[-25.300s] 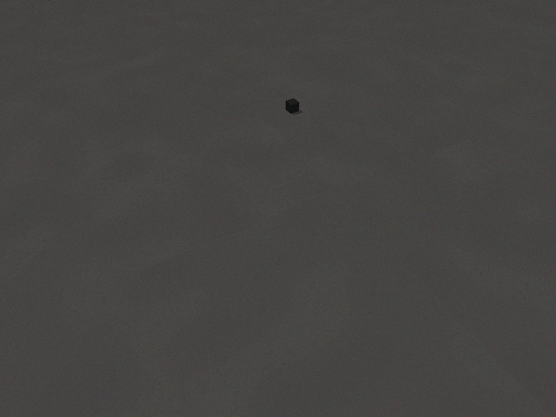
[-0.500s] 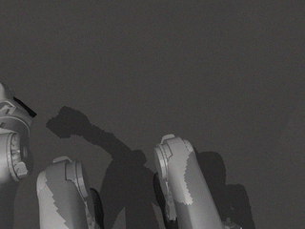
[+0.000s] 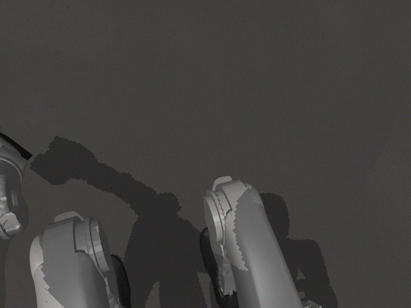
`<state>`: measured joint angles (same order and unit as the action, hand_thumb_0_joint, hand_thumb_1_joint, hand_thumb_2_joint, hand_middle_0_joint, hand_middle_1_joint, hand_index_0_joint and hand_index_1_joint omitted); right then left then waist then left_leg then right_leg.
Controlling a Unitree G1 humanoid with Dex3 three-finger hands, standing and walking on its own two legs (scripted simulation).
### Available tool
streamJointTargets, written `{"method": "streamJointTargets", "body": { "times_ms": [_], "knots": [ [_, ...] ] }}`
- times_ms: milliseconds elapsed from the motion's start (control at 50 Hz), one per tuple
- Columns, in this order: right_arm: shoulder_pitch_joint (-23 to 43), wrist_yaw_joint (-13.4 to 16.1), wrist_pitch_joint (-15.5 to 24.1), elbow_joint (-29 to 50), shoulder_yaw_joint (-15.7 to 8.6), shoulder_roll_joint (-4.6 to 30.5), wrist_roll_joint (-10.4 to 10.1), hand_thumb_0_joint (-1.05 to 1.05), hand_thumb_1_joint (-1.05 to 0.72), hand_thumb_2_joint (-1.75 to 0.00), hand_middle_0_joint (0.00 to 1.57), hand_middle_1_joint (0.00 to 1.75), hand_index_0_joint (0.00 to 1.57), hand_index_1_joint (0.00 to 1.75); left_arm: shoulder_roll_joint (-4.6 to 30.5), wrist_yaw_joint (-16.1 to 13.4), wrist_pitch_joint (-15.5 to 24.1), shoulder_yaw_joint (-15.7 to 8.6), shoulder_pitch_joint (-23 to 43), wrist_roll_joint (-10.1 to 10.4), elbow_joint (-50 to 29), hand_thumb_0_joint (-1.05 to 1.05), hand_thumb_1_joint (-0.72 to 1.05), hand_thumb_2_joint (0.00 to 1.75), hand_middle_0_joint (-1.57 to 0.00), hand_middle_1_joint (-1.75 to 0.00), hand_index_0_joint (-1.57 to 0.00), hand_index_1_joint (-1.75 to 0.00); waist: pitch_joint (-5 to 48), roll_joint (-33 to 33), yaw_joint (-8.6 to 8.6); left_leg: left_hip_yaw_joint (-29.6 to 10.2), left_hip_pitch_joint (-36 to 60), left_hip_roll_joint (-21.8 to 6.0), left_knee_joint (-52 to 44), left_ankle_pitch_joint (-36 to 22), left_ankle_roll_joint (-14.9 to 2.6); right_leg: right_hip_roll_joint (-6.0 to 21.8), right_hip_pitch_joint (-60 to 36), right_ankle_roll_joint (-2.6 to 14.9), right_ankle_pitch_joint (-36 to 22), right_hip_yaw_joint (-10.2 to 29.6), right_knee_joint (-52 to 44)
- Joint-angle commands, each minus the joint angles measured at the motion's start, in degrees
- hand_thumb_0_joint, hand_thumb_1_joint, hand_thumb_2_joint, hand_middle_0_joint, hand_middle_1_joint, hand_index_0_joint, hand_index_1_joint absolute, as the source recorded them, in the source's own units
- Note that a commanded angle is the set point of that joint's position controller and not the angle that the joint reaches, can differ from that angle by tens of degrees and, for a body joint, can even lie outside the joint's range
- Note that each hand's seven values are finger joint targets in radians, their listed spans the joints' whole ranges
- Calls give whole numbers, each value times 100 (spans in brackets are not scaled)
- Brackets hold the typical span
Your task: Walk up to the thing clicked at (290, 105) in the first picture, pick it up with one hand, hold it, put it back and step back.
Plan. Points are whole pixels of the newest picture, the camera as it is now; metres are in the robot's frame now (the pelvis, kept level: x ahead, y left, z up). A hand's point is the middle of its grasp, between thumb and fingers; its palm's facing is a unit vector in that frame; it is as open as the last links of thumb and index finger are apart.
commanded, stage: lower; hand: left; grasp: from above
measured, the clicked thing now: out of the picture +0.46 +0.32 -0.19
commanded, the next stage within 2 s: rest in 0.14 s
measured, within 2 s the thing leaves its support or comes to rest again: rests again in 1.42 s
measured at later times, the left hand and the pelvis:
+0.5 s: hand (12, 152) +0.46 +0.30 -0.21, palm faces -0.28 -0.33 -0.90, open 9.7 cm; pelvis +0.00 +0.00 -0.01, yaw -3 degrees
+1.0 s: hand (21, 154) +0.46 +0.30 -0.24, palm faces -0.29 -0.33 -0.90, open 9.7 cm; pelvis +0.00 +0.01 -0.02, yaw -5 degrees
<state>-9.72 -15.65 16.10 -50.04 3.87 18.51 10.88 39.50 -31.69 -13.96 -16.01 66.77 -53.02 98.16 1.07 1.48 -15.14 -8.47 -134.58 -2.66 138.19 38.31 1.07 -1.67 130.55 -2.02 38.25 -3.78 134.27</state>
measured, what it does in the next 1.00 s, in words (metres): stands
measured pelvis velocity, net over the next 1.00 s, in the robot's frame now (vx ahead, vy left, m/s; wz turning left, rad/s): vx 0.00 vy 0.01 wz -0.09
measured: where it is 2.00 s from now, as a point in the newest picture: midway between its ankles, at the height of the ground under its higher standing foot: (174, 298)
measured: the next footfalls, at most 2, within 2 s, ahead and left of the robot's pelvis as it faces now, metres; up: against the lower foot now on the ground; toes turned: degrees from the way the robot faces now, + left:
none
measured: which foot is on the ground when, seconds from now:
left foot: down 0.00-1.00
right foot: down 0.00-1.00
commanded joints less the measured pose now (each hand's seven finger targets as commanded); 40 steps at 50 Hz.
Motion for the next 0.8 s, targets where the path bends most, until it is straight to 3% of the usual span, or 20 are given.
{"method": "streamJointTargets", "body": {
  "times_ms": [0, 20, 60, 180, 220, 280, 300, 360, 380, 400, 440, 480, 500, 560, 600, 660, 680, 700, 720, 780],
  "knots": [
    [-1415, -62, 133, -82, -254, 1383, 37, 0, -93, -91, 20, 30, 20, 30, 1555, -333, 117, 27, 1973, -125, -694, 0, 37, 71, -96, -57, -93, -60, 3709, 1419, -253, 561, 2555, 93, -1155, -776, -215, -149, -2025, 301, -915, -562, -1392],
    [-1383, -79, 134, -79, -228, 1344, 45, 0, -93, -91, 20, 30, 20, 30, 1453, -317, 118, 116, 1862, -128, -546, 0, 37, 73, -96, -58, -93, -61, 3685, 1393, -274, 553, 2540, 79, -1123, -742, -216, -179, -2028, 300, -897, -582, -1385],
    [-1407, -102, 158, -35, -217, 1428, 46, 0, -92, -91, 20, 30, 20, 30, 1684, -350, 199, 11, 1996, -202, -806, 0, 40, 75, -97, -60, -94, -63, 3879, 1562, -266, 534, 2651, 79, -1099, -845, -196, -178, -2102, 306, -995, -608, -1314],
    [-1386, -188, 121, 0, -199, 1456, 66, 0, -93, -91, 20, 30, 20, 30, 1622, -496, 177, -38, 1754, -206, -709, 0, 38, 79, -97, -62, -93, -65, 3834, 1863, -287, 462, 2873, 52, -1077, -1018, -144, -186, -1967, 346, -1188, -708, -1166],
    [-1418, -225, 144, -81, -183, 1437, 134, 0, -93, -91, 20, 30, 20, 30, 1573, -506, 165, 21, 1773, -184, -610, 0, 39, 78, -97, -61, -93, -65, 3606, 1799, -409, 464, 2781, 45, -992, -946, -170, -186, -1880, 332, -1144, -726, -1183],
    [-1509, -269, 153, -47, -127, 1498, 134, 0, -92, -91, 20, 30, 20, 30, 1781, -597, 174, -145, 1726, -153, -647, 0, 41, 77, -98, -58, -95, -61, 3719, 1679, -419, 464, 2690, 29, -914, -1199, -193, -202, -2185, 298, -1411, -716, -1206],
    [-1434, -294, 171, -54, -82, 1471, 166, 0, -92, -91, 20, 30, 20, 30, 1684, -613, 156, -56, 1658, -123, -376, 0, 43, 77, -100, -57, -96, -61, 3531, 1581, -468, 445, 2614, 13, -845, -1126, -209, -202, -2108, 287, -1360, -730, -1187],
    [-1555, -338, 196, -143, -58, 1572, 173, 0, -92, -91, 20, 30, 20, 30, 2070, -754, 195, -372, 1593, -85, -365, 0, 44, 76, -99, -59, -96, -62, 3618, 1572, -449, 411, 2524, 0, -858, -1172, -223, -223, -2344, 270, -1434, -727, -1229],
    [-1536, -350, 201, -111, -34, 1570, 185, 0, -92, -91, 20, 30, 20, 30, 2069, -769, 188, -347, 1562, -105, -327, 0, 45, 76, -100, -58, -97, -61, 3540, 1595, -484, 387, 2542, 1, -859, -1124, -218, -225, -2298, 277, -1378, -752, -1222],
    [-1441, -373, 222, -83, 20, 1519, 211, 0, -92, -91, 20, 30, 20, 30, 1914, -723, 190, -124, 1704, -116, -289, 0, 45, 76, -101, -58, -98, -61, 3410, 1589, -558, 390, 2488, -5, -812, -1017, -231, -238, -2199, 275, -1301, -756, -1218],
    [-1483, -379, 248, -48, 37, 1600, 201, 0, -92, -91, 20, 30, 20, 30, 2046, -732, 232, -215, 1749, -77, -334, 0, 45, 77, -101, -58, -97, -61, 3438, 1607, -604, 364, 2542, -16, -796, -1075, -229, -258, -2293, 268, -1365, -769, -1257],
    [-1332, -395, 316, 59, 111, 1618, 176, 0, -92, -91, 20, 30, 20, 30, 1998, -742, 281, -101, 1712, -66, -309, 0, 46, 76, -102, -56, -99, -60, 3430, 1691, -596, 317, 2644, -12, -841, -1046, -204, -254, -2233, 290, -1300, -822, -1205],
    [-1443, -392, 303, -76, 89, 1692, 187, 0, -92, -91, 20, 30, 20, 30, 2223, -760, 273, -255, 1567, -98, -188, 0, 46, 75, -102, -56, -98, -59, 3387, 1837, -587, 284, 2795, -29, -901, -1100, -169, -251, -2205, 313, -1332, -870, -1163],
    [-1457, -393, 287, -26, 122, 1709, 183, 0, -92, -90, 20, 30, 20, 30, 2317, -772, 330, -306, 1698, -129, -294, 0, 47, 73, -101, -56, -98, -58, 3379, 2023, -621, 214, 2984, -62, -910, -1131, -136, -254, -2121, 340, -1360, -931, -1110],
    [-1397, -422, 304, 24, 209, 1670, 218, 0, -92, -91, 20, 30, 20, 30, 2169, -786, 327, -141, 1695, -156, -20, 0, 48, 74, -102, -56, -99, -59, 3151, 1871, -770, 223, 2827, -60, -803, -1119, -166, -267, -2094, 325, -1416, -946, -1100],
    [-1376, -431, 363, 4, 245, 1748, 228, 0, -92, -91, 20, 30, 20, 30, 2305, -832, 381, -155, 1605, -136, 28, 0, 49, 77, -104, -56, -100, -59, 3020, 1871, -763, 244, 2616, -62, -760, -1005, -200, -286, -2179, 295, -1345, -921, -1160],
    [-1412, -430, 385, -13, 267, 1767, 211, 0, -92, -91, 20, 30, 20, 30, 2468, -879, 384, -301, 1513, -145, 25, 0, 49, 78, -104, -56, -101, -60, 3091, 1912, -715, 207, 2762, -60, -828, -1035, -178, -276, -2232, 308, -1346, -957, -1169],
    [-1361, -449, 398, 22, 290, 1754, 255, 0, -92, -91, 20, 30, 20, 30, 2324, -848, 388, -98, 1651, -134, 54, 0, 51, 75, -105, -56, -101, -59, 2926, 1901, -829, 230, 2637, -62, -786, -987, -187, -290, -2194, 300, -1330, -942, -1158],
    [-1394, -457, 405, 22, 325, 1767, 251, 0, -92, -91, 20, 30, 20, 30, 2439, -861, 389, -208, 1591, -132, 87, 0, 50, 75, -103, -57, -100, -60, 2998, 1829, -802, 210, 2684, -71, -778, -1031, -192, -296, -2261, 292, -1366, -966, -1189],
    [-1315, -457, 466, 39, 327, 1862, 236, 0, -92, -91, 20, 30, 20, 30, 2435, -889, 411, -110, 1564, -99, 84, 0, 49, 74, -103, -56, -100, -59, 2954, 2013, -816, 166, 2795, -80, -826, -982, -162, -304, -2194, 309, -1323, -996, -1150]
  ]
}}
